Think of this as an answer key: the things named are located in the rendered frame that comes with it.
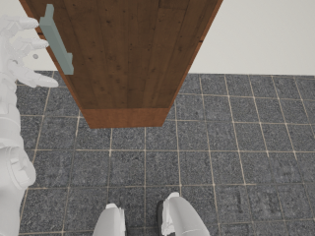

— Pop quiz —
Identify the right robot thigh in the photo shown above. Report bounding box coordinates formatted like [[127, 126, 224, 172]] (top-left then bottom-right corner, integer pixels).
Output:
[[163, 197, 210, 236]]

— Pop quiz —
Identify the robot thigh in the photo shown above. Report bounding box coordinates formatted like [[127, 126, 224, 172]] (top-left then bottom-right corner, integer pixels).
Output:
[[93, 207, 126, 236], [163, 197, 210, 236]]

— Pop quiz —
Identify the left robot thigh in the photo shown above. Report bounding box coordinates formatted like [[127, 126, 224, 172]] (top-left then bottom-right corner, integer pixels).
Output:
[[93, 207, 126, 236]]

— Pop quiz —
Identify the left robot upper arm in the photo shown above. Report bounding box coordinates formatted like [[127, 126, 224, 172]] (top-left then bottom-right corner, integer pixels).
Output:
[[0, 146, 36, 236]]

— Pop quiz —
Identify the robot left hand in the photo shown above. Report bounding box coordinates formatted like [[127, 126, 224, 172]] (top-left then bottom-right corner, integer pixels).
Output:
[[0, 14, 59, 88]]

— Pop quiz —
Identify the robot left forearm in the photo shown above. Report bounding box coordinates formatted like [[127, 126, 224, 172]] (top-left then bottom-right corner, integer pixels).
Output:
[[0, 72, 24, 149]]

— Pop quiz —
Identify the cupboard door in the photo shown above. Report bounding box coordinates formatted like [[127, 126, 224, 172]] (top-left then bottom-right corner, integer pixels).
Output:
[[26, 0, 219, 109]]

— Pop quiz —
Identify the handle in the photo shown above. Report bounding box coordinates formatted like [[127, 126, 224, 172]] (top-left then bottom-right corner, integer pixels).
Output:
[[38, 4, 74, 75]]

